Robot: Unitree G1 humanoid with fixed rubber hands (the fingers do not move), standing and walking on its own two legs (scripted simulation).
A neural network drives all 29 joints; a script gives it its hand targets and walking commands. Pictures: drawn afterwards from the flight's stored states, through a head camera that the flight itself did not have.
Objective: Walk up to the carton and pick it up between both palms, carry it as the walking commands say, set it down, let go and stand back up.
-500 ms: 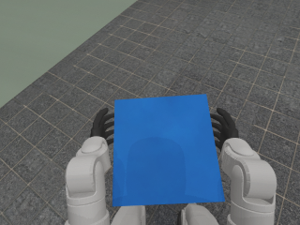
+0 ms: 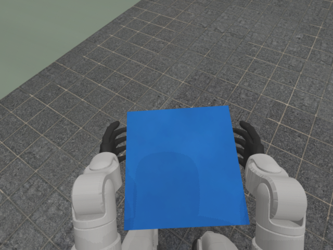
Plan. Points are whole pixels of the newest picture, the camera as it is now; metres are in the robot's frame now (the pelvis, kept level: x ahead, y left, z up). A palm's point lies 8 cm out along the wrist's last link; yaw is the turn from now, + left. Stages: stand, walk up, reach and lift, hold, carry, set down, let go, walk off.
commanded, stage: carry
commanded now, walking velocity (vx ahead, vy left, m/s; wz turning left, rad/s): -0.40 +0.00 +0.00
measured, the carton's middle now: (180, 172) +0.28 +0.00 +0.01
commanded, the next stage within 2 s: none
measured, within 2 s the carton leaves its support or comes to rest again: neither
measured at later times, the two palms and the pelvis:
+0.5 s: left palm out of the picture +0.08 +0.17 +0.09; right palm out of the picture +0.07 -0.12 +0.11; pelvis -0.20 +0.02 +0.01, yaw +0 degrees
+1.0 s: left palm out of the picture -0.16 +0.21 +0.09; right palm out of the picture -0.16 -0.08 +0.11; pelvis -0.42 +0.05 +0.01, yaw +1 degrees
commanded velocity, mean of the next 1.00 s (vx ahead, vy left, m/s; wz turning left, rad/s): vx -0.40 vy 0.00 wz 0.00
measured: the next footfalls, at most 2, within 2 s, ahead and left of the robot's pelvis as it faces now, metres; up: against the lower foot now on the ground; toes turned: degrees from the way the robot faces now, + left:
left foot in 0.22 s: -0.09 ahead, +0.13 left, +0.00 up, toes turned +3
right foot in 0.54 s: -0.18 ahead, -0.10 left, +0.00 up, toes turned -5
